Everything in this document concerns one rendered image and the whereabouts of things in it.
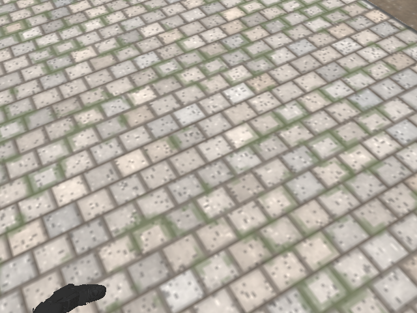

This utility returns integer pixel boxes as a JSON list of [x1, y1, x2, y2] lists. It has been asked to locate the robot left hand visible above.
[[33, 284, 106, 313]]

